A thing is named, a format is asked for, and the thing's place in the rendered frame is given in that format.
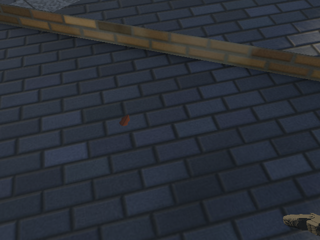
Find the right robot hand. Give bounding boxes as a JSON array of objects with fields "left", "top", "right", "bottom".
[{"left": 283, "top": 213, "right": 320, "bottom": 236}]

